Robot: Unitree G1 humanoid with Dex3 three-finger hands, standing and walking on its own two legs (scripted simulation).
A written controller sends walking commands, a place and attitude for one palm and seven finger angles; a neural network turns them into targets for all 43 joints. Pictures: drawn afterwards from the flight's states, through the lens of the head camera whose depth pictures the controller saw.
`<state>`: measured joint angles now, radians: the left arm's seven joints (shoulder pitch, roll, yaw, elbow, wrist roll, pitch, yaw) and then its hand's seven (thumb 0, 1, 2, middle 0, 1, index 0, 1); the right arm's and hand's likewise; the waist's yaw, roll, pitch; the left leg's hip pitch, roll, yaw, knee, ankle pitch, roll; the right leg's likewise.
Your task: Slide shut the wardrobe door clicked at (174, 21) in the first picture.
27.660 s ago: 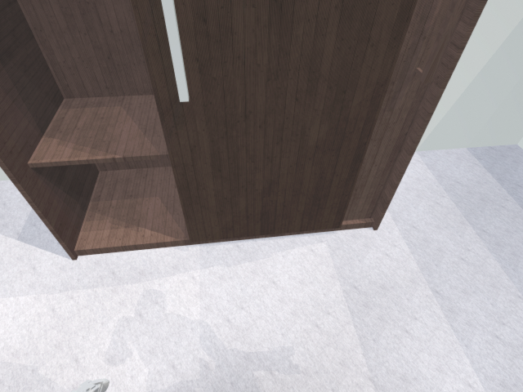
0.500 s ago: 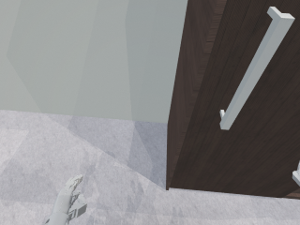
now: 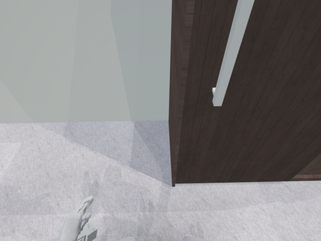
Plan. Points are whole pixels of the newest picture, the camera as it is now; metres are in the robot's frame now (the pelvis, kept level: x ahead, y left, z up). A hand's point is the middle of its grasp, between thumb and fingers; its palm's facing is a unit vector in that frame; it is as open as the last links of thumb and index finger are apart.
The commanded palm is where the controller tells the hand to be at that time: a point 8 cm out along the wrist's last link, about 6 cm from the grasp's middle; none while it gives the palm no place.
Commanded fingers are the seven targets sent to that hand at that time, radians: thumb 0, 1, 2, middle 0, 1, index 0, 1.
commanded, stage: step back with the hand held close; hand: right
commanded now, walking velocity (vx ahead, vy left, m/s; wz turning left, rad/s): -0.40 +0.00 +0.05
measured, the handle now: (228, 50) +0.53 -0.15 +0.21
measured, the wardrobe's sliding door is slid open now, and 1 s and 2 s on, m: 0.00 0.00 0.00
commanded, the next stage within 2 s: stop stepping back and stand still in 0.64 s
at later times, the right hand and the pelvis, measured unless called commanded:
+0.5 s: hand out of the picture +0.12 -0.27 +0.19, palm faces +0.51 +0.77 -0.39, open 7.5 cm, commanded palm +0.07 -0.30 +0.20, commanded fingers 0.00 -0.90 -0.90 0.20 0.30 0.20 0.30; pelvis -0.07 +0.00 +0.02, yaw -1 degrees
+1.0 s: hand out of the picture +0.03 -0.27 +0.18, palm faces +0.35 +0.83 -0.43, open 7.4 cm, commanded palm -0.02 -0.31 +0.20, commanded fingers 0.00 -0.90 -0.90 0.20 0.30 0.20 0.30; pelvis -0.20 -0.03 +0.02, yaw +7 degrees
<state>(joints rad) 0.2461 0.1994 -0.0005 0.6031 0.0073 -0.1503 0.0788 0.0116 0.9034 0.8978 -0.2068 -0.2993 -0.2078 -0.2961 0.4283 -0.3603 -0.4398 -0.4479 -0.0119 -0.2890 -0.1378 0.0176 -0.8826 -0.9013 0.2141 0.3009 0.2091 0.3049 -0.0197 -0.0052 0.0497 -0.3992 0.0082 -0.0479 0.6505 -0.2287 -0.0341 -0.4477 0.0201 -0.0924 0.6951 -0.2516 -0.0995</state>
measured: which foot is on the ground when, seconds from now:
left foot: down 0.00-0.22, up 0.24-0.32, down 0.34-0.60, up 0.62-0.88, down 0.90-1.00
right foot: down 0.00-0.38, up 0.40-0.58, down 0.60-1.00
